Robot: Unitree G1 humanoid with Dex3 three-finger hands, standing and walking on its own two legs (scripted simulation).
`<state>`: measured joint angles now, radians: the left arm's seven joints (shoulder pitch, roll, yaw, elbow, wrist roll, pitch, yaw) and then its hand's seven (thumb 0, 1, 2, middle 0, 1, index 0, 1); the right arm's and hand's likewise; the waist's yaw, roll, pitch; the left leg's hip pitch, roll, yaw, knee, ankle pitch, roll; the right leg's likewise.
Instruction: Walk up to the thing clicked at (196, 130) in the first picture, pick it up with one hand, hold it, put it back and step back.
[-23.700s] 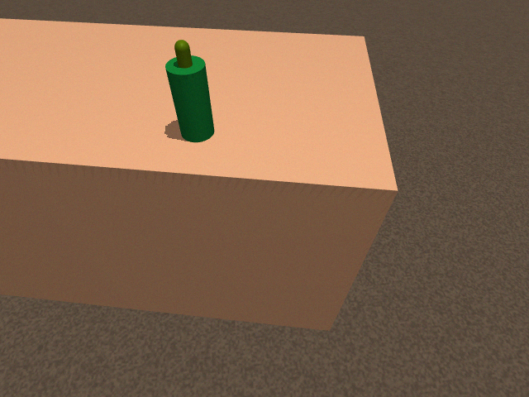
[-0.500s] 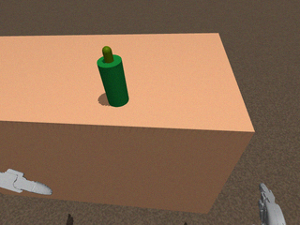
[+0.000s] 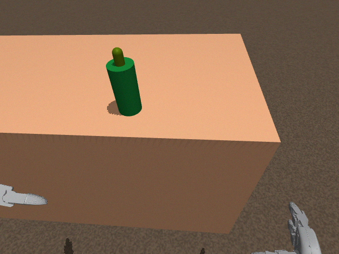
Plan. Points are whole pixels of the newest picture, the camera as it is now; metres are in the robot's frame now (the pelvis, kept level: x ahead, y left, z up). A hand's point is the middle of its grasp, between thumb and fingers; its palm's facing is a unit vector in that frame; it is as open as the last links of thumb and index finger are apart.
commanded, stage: home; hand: left
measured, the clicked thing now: (124, 81) +0.52 +0.16 +0.14
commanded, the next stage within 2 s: none
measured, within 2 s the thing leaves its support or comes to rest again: neither
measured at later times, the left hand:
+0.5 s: hand (99, 222) +0.19 +0.19 -0.03, palm faces +0.13 -0.97 -0.21, open 17.5 cm
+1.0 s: hand (114, 220) +0.22 +0.18 -0.09, palm faces +0.09 -0.97 -0.23, open 17.5 cm
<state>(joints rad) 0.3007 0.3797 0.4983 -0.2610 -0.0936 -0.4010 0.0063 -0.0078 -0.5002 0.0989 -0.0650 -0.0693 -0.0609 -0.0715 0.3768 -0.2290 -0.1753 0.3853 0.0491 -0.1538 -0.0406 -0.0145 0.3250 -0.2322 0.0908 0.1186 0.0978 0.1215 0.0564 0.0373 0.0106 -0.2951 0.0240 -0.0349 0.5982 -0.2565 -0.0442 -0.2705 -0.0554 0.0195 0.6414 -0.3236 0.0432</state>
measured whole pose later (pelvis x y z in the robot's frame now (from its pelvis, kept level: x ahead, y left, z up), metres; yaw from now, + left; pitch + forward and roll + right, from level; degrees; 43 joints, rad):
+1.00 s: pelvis +0.03 +0.00 -0.01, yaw -1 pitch +3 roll +0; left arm 0.31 0.16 0.02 0.42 0.00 -0.12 0.10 -0.01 -0.55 0.05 -0.05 -0.05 -0.05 -0.05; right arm 0.23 -0.21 -0.02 0.65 0.00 -0.08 -0.07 0.01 -0.90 -0.90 0.20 0.30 0.21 0.30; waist -0.01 0.01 -0.02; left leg -0.41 0.04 -0.02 0.72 -0.36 -0.04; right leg -0.37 -0.04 0.03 0.71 -0.39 0.05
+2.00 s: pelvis +0.00 +0.01 +0.02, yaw +0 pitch -3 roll +0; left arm 0.19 0.37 -0.02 1.10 0.02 -0.01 0.00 0.00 -0.54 0.05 -0.06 -0.05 -0.05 -0.05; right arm 0.17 -0.35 -0.01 1.10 -0.02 0.00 0.02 0.00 -0.90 -0.90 0.20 0.30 0.21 0.30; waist 0.00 0.01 0.04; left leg -0.21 0.03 -0.03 0.42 -0.16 -0.03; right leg -0.17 -0.06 0.02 0.43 -0.21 0.05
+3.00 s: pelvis +0.03 +0.00 +0.02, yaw +0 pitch -3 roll +0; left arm 0.12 0.36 0.00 1.12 0.01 0.00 -0.01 0.00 -0.33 0.28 -0.15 -0.19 -0.14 -0.19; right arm 0.12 -0.36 0.00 1.13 -0.01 0.00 0.00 0.00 -0.90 -0.90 0.20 0.30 0.21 0.30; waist -0.01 0.01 0.05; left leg -0.14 0.04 -0.04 0.35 -0.16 -0.05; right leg -0.10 -0.05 0.00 0.36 -0.21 0.04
